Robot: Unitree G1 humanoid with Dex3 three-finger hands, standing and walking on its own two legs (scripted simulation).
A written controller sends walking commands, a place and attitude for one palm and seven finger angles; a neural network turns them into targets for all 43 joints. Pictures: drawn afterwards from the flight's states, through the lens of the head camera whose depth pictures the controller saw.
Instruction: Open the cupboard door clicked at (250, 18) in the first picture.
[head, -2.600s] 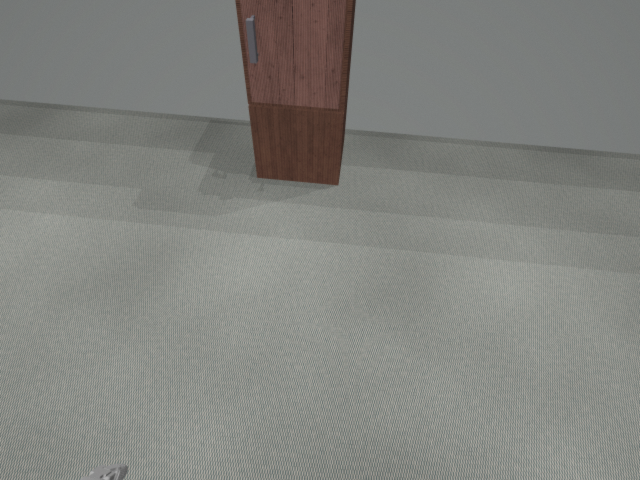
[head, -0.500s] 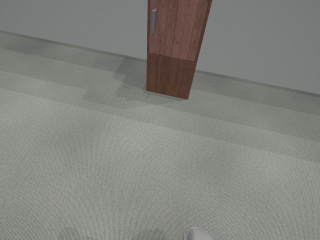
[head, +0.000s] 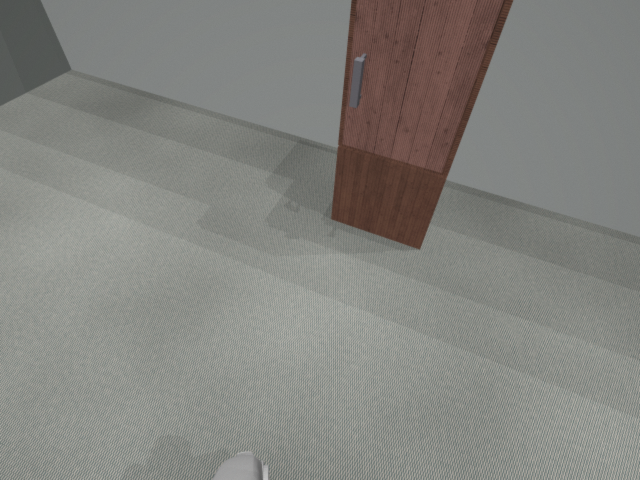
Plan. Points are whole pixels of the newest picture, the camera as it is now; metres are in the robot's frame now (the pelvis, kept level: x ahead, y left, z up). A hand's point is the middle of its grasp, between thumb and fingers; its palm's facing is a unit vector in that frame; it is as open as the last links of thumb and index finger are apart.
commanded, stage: walk to a spot facing it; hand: left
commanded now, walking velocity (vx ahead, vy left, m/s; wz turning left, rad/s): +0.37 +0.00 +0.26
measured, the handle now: (359, 80) +1.20 -0.07 -0.09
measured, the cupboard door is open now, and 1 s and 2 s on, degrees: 0 0 0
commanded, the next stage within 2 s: turn to face it in 0.44 s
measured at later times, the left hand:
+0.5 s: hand (188, 397) +0.27 +0.22 -0.17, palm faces +0.07 -0.99 -0.16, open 7.3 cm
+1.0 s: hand (225, 315) +0.42 +0.19 -0.17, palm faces -0.07 -0.98 -0.21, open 7.3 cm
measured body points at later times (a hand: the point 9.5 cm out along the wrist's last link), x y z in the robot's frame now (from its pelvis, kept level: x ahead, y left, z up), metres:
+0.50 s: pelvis +0.22 +0.04 +0.00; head +0.23 +0.05 +0.45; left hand +0.27 +0.27 -0.15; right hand +0.21 -0.20 -0.14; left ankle +0.16 +0.12 -0.74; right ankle +0.35 -0.11 -0.69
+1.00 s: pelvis +0.34 +0.01 -0.01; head +0.36 +0.01 +0.44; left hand +0.42 +0.24 -0.16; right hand +0.42 -0.24 -0.15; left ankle +0.39 +0.15 -0.71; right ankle +0.41 -0.09 -0.74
